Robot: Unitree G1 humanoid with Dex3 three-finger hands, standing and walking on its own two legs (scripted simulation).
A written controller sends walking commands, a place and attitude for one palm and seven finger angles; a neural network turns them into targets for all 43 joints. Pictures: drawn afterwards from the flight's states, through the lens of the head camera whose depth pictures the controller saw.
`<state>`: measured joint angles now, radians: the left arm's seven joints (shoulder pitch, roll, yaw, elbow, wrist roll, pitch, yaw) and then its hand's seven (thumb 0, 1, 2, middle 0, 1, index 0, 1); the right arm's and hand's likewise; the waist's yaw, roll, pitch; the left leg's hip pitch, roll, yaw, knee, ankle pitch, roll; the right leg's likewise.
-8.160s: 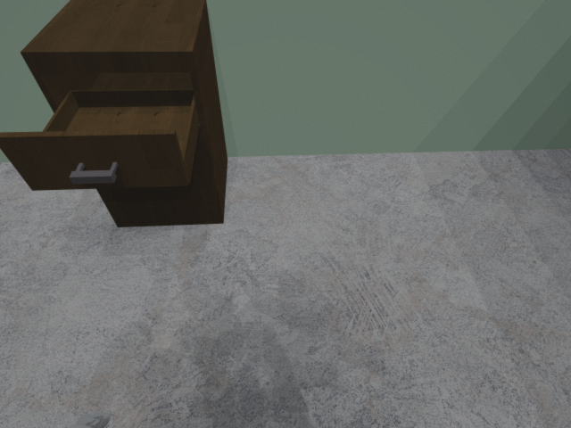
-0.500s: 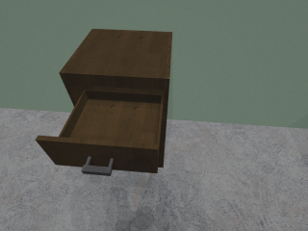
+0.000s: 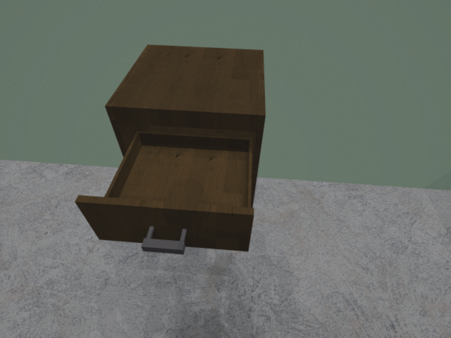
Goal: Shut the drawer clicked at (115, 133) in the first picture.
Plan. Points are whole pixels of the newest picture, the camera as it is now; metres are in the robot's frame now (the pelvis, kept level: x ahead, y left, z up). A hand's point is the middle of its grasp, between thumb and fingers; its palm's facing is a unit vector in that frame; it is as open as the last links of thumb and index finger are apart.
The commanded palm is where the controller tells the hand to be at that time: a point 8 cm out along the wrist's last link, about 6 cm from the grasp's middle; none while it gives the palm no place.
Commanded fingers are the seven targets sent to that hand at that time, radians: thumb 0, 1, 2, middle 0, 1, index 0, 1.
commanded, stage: look again from close up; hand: left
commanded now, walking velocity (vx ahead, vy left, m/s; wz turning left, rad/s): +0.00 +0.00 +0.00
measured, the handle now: (165, 238) +0.37 +0.17 -0.14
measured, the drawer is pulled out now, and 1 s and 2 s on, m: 0.30 0.30 0.30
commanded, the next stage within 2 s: shuffle to correct the standing spot in 0.08 s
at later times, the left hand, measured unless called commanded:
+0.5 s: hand out of the picture +0.03 +0.15 -0.18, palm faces +0.00 -0.98 -0.19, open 7.4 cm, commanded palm none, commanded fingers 0.00 0.90 0.90 -0.20 -0.30 -0.20 -0.30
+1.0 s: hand out of the picture +0.07 +0.18 -0.18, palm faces +0.02 -0.97 -0.26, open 7.3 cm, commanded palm none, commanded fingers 0.00 0.90 0.90 -0.20 -0.30 -0.20 -0.30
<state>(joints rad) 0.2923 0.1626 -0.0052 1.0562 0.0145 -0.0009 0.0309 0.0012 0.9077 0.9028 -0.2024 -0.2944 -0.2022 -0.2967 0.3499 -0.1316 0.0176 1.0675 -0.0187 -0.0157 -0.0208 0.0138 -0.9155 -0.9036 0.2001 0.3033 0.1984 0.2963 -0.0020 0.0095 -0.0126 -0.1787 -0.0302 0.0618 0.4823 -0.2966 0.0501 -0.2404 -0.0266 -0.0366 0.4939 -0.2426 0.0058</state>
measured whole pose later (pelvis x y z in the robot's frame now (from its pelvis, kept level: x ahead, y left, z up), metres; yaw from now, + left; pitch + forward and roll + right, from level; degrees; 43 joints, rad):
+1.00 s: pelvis +0.03 -0.01 -0.01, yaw +1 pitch +1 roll -1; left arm 0.25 0.20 0.00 0.99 0.02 -0.01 0.05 0.00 0.91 0.90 -0.21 -0.29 -0.20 -0.30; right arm 0.18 -0.20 -0.03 0.95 -0.01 0.01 -0.02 0.01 -0.91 -0.90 0.20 0.30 0.20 0.30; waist 0.00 0.02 0.05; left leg -0.23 0.02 0.06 0.58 -0.35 0.01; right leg -0.25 0.00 -0.06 0.56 -0.32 -0.02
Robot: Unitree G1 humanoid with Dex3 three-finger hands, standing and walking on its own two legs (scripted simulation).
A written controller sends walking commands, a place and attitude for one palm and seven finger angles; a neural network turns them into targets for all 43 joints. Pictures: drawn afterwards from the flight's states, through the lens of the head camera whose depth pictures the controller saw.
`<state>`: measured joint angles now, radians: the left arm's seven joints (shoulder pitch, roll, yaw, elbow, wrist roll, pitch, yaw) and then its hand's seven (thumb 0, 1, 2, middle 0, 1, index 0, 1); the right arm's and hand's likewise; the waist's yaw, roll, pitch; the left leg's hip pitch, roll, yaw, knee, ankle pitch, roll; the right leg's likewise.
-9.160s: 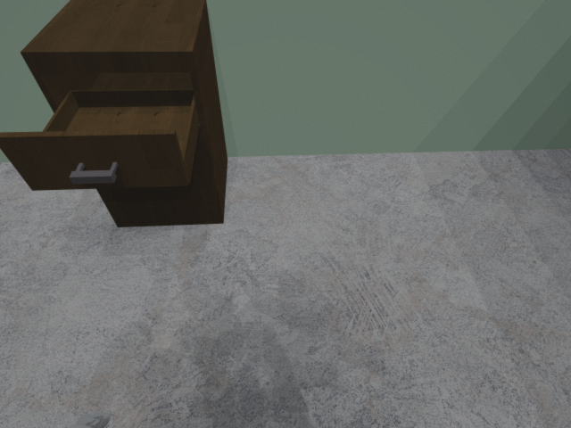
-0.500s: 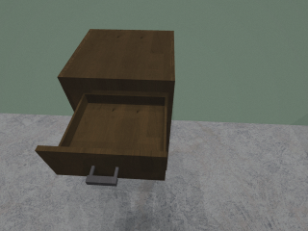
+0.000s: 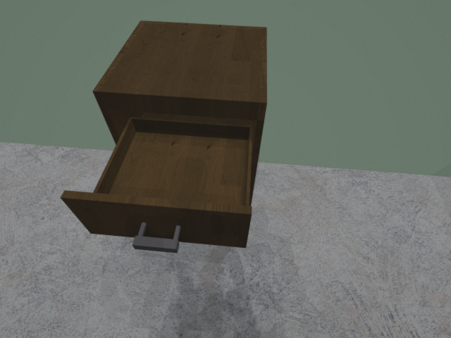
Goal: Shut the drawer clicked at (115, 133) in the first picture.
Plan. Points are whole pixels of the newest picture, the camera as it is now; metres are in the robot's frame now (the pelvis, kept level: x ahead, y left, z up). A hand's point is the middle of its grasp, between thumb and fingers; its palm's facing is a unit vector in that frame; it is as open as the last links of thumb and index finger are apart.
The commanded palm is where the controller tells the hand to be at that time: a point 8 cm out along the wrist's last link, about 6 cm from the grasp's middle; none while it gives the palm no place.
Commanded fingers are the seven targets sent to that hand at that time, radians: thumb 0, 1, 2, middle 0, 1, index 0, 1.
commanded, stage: come to a stop and stand still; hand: left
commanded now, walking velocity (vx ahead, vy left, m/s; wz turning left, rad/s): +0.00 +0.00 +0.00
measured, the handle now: (158, 236) +0.35 +0.18 -0.13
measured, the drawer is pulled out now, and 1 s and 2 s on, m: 0.30 0.30 0.30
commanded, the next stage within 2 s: look again from close up in 0.38 s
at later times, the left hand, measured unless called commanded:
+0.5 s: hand out of the picture +0.00 +0.20 -0.16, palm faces -0.03 -0.97 -0.22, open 7.4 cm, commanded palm none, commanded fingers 0.00 0.90 0.90 -0.20 -0.30 -0.20 -0.30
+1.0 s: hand out of the picture +0.01 +0.17 -0.16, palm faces -0.02 -0.98 -0.22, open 7.3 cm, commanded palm none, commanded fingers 0.00 0.90 0.90 -0.20 -0.30 -0.20 -0.30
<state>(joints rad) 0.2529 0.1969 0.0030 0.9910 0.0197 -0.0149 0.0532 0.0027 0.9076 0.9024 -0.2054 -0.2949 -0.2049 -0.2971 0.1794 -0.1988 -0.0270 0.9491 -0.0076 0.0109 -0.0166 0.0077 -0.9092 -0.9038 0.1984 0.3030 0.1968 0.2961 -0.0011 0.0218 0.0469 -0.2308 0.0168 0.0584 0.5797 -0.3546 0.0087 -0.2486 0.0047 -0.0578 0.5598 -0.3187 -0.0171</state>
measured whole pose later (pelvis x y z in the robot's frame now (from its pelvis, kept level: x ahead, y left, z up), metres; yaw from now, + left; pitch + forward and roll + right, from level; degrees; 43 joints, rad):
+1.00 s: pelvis +0.00 +0.00 +0.01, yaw -2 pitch -1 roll +1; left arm 0.28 0.16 -0.02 1.09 0.01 -0.01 0.04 0.01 0.92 0.90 -0.20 -0.29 -0.20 -0.30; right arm 0.28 -0.15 0.02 1.13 -0.01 -0.03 -0.03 0.01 -0.91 -0.90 0.20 0.30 0.20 0.30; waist 0.00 0.01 0.04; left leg -0.11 -0.01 0.09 0.40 -0.28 0.02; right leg -0.17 -0.01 -0.02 0.46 -0.27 -0.01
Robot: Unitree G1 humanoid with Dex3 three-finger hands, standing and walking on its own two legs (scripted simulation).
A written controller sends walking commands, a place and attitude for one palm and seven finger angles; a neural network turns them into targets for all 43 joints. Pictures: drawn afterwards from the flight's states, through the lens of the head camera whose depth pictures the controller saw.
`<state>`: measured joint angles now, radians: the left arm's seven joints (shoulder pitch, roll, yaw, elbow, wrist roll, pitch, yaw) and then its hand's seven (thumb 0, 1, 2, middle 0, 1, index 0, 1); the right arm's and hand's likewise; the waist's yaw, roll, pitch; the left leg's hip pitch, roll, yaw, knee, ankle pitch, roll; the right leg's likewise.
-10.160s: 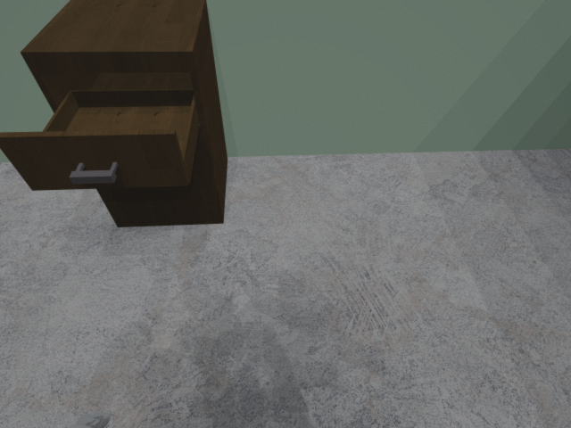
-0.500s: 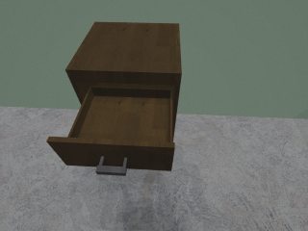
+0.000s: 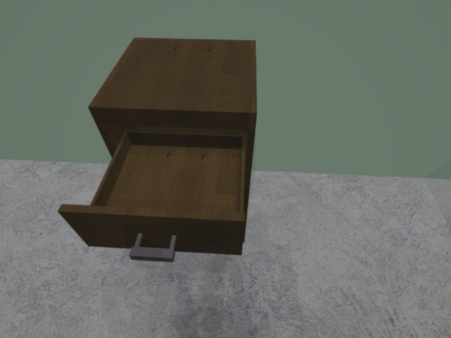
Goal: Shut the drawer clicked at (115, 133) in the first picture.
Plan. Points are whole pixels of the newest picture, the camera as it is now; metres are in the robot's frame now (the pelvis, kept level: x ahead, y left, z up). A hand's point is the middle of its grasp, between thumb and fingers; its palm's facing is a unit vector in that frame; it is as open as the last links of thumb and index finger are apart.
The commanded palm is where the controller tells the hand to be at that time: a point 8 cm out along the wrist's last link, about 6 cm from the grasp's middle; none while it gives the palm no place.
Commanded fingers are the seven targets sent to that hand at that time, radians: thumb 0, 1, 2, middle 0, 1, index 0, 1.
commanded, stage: shuffle to correct the standing spot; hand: left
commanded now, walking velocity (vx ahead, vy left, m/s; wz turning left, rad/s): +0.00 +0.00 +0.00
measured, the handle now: (154, 246) +0.34 +0.20 -0.14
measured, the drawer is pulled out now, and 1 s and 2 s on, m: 0.30 0.30 0.30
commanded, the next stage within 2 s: come to a stop and stand still in 0.26 s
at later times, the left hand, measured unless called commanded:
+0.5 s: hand out of the picture +0.00 +0.15 -0.18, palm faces +0.04 -0.98 -0.18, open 7.4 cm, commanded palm none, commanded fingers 0.00 0.90 0.90 -0.20 -0.30 -0.20 -0.30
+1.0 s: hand out of the picture +0.04 +0.18 -0.17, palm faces +0.02 -0.97 -0.26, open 7.4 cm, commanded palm none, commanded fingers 0.00 0.90 0.90 -0.20 -0.30 -0.20 -0.30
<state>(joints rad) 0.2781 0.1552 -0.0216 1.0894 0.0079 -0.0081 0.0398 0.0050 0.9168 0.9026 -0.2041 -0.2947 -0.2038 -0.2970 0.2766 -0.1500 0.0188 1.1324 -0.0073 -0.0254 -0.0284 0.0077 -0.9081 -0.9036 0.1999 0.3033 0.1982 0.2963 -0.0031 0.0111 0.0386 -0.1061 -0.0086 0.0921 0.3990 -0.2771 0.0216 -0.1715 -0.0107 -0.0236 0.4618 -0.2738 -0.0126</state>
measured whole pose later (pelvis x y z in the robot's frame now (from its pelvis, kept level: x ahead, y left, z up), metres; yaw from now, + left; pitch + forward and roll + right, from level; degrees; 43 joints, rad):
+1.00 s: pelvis -0.01 -0.02 +0.00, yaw +2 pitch -1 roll +0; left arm 0.24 0.21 -0.02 1.01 0.01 -0.01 0.04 0.00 0.91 0.90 -0.20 -0.29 -0.20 -0.30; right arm 0.21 -0.20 -0.01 1.03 -0.02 0.00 -0.01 0.01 -0.91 -0.90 0.20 0.30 0.20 0.30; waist -0.01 0.02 0.02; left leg -0.17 0.02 0.05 0.49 -0.31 0.00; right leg -0.20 0.01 -0.07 0.50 -0.29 -0.04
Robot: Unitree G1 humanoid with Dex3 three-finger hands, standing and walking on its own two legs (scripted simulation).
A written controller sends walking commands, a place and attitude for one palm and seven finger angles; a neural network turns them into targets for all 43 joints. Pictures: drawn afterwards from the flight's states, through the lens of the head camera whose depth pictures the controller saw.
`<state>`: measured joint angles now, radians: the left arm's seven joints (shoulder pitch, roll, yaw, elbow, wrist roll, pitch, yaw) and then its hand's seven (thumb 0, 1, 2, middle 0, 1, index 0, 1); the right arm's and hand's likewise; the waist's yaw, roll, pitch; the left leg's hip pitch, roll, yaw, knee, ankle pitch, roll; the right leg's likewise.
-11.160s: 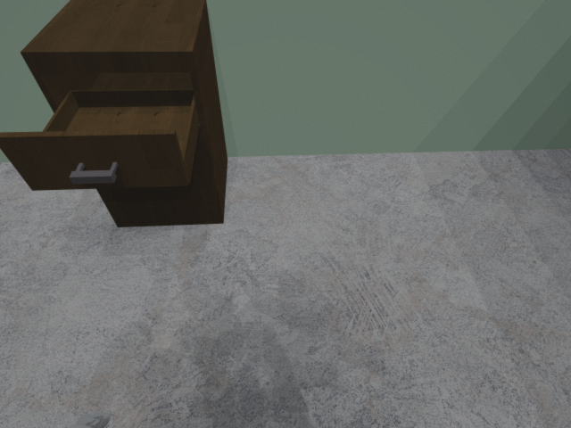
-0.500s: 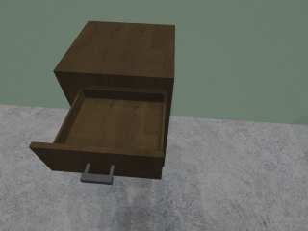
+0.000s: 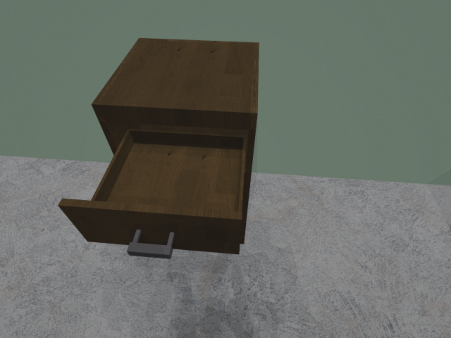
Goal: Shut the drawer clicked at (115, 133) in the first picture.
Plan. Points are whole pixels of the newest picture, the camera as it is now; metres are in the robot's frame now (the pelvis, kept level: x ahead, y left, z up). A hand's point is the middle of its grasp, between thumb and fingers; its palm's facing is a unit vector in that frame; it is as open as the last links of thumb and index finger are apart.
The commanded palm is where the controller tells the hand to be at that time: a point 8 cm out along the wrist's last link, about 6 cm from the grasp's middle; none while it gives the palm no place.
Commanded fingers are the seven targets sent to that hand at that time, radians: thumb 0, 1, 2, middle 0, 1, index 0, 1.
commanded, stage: come to a stop and stand still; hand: left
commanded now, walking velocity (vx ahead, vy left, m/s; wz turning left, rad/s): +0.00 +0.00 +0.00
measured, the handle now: (152, 242) +0.35 +0.20 -0.14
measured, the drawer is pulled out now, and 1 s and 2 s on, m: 0.30 0.30 0.30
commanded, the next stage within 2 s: look again from close up in 0.74 s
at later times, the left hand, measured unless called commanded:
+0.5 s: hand out of the picture +0.00 +0.20 -0.17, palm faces -0.01 -0.98 -0.21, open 7.4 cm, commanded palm none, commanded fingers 0.00 0.90 0.90 -0.20 -0.30 -0.20 -0.30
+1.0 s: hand out of the picture +0.02 +0.20 -0.17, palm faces +0.00 -0.98 -0.20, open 7.3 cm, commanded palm none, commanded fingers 0.00 0.90 0.90 -0.20 -0.30 -0.20 -0.30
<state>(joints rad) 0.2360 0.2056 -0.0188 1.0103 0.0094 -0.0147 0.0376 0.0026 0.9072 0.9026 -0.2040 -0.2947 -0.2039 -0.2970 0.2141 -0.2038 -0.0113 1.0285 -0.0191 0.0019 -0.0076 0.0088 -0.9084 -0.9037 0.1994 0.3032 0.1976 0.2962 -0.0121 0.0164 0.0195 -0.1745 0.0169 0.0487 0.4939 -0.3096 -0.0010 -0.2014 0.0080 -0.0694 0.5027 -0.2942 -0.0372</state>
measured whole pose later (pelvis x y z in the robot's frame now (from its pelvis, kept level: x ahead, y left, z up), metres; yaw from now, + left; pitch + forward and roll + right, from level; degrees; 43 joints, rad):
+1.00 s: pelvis +0.01 +0.03 +0.00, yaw +0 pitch -1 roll +0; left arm 0.28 0.15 -0.02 1.09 0.01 -0.01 0.05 0.00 0.91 0.90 -0.20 -0.29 -0.20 -0.30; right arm 0.25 -0.15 0.01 1.15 -0.01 -0.02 -0.03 0.01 -0.91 -0.90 0.20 0.30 0.20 0.30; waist 0.00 0.00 0.05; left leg -0.12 -0.03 0.07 0.42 -0.29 0.04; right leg -0.16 -0.04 -0.04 0.46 -0.29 0.01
